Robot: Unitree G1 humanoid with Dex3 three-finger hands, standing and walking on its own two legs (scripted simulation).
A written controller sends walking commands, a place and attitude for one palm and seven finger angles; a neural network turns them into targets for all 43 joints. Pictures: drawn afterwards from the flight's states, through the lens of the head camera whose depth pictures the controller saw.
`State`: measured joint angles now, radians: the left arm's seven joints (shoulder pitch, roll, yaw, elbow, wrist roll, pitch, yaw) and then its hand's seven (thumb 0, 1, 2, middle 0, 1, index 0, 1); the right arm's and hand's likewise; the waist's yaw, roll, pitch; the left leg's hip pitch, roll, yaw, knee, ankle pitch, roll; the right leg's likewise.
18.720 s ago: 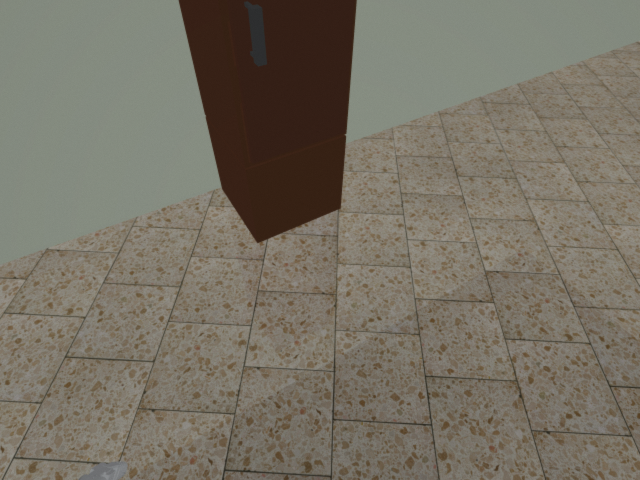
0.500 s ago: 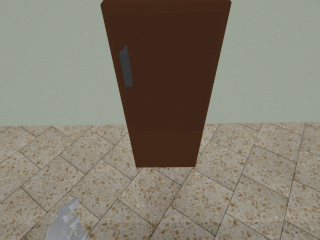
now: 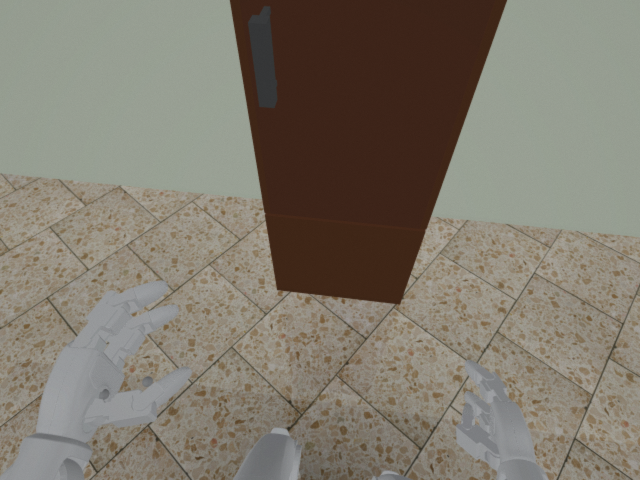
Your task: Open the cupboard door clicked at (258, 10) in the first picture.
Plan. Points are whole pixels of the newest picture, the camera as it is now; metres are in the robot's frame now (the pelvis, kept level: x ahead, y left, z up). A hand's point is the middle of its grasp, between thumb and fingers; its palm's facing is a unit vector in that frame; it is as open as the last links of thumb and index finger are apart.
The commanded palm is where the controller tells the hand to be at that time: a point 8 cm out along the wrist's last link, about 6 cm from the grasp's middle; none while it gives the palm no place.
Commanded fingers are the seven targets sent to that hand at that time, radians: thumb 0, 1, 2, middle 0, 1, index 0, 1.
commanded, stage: raise the hand with hooked fingers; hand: left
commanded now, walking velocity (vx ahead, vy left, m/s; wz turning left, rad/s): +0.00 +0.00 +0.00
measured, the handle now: (267, 57) +0.70 +0.17 +0.16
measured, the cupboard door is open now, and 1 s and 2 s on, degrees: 0 0 0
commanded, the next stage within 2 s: move the hooked fingers beside the handle in 1.42 s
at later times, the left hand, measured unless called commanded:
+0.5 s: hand (103, 297) +0.26 +0.26 +0.12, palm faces +0.01 -1.00 -0.06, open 13.0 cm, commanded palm +0.24 +0.32 +0.13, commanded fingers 0.00 -0.50 0.30 -0.30 -1.20 -0.30 -1.20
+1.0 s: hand (37, 224) +0.31 +0.33 +0.17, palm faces +0.02 -1.00 -0.04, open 13.9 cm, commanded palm +0.28 +0.37 +0.17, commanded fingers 0.00 -0.50 0.30 -0.30 -1.20 -0.30 -1.20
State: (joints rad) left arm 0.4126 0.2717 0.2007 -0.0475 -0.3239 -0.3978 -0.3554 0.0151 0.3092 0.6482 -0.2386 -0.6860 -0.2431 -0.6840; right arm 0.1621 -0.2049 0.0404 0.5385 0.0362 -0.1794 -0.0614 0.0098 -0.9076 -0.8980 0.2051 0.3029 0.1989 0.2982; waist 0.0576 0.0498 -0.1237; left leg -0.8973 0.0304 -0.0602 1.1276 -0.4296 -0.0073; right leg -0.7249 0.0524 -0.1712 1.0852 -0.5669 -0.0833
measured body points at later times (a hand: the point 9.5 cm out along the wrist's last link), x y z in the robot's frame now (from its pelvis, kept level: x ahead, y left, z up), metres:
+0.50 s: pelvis +0.02 +0.04 +0.04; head +0.05 +0.05 +0.49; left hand +0.26 +0.32 +0.12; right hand +0.17 -0.23 -0.02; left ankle +0.07 +0.12 -0.65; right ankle -0.01 -0.07 -0.65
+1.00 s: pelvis +0.01 +0.05 +0.06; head +0.03 +0.06 +0.51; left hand +0.30 +0.38 +0.17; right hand +0.18 -0.19 -0.01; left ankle +0.07 +0.12 -0.65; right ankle -0.01 -0.07 -0.65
